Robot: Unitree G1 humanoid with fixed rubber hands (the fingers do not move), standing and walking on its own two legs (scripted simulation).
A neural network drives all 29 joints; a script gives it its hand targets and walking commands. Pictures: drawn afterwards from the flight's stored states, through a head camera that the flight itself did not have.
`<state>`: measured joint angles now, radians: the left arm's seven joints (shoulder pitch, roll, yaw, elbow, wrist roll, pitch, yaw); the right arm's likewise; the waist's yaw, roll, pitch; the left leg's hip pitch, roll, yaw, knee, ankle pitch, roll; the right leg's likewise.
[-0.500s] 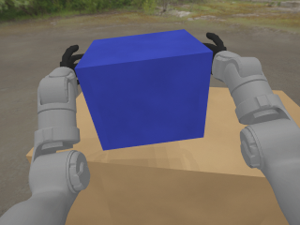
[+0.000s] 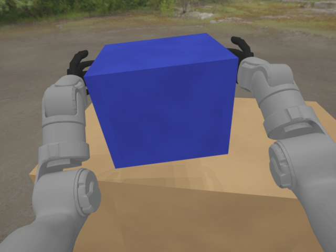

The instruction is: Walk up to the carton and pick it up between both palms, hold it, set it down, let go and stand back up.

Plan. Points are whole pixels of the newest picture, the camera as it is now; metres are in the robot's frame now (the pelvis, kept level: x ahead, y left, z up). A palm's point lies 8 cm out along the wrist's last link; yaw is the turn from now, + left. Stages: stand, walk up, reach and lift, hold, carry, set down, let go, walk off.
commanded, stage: set down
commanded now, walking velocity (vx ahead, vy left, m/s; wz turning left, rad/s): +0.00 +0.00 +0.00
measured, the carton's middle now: (163, 96) +0.41 -0.01 +0.24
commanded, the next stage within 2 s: none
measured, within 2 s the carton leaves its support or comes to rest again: neither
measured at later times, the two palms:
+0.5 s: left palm (71, 72) +0.41 +0.20 +0.31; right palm (227, 70) +0.41 -0.16 +0.31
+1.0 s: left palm (81, 86) +0.43 +0.20 +0.27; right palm (226, 85) +0.42 -0.17 +0.27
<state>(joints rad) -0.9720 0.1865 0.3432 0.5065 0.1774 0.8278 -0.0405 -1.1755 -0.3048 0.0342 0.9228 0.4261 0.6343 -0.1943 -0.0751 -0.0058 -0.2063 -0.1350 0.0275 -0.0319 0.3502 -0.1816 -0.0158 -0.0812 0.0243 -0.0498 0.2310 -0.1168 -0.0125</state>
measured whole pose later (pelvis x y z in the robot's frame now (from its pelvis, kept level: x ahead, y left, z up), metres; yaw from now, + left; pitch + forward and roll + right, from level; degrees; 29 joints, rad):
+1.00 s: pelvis +0.02 +0.01 +0.00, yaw +0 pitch -6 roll -1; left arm -1.01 0.17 0.39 0.61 0.24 0.52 -0.04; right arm -1.05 -0.18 -0.20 0.96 0.16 0.25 -0.10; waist -0.07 -0.06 -0.03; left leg -0.02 0.01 -0.03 0.33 -0.21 0.00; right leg 0.02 0.00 -0.04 0.24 -0.16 0.01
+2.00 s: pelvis +0.03 +0.01 +0.00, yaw +0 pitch -1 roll -1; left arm -1.05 0.18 0.42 0.85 0.24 0.33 -0.04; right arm -1.02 -0.08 -0.47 0.97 -0.13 0.15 -0.05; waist -0.04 -0.07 -0.02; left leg -0.10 0.00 -0.02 0.32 -0.20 0.00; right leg -0.08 0.00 -0.04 0.28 -0.18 0.01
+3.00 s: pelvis +0.04 +0.01 +0.00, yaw -1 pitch +7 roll +0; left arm -1.10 0.19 0.54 1.05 0.28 0.17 -0.07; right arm -1.00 0.03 -0.70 0.87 -0.40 0.10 0.00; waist -0.02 -0.04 -0.05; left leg -0.24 -0.01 0.00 0.31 -0.19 0.00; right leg -0.26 -0.02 -0.02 0.33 -0.20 0.01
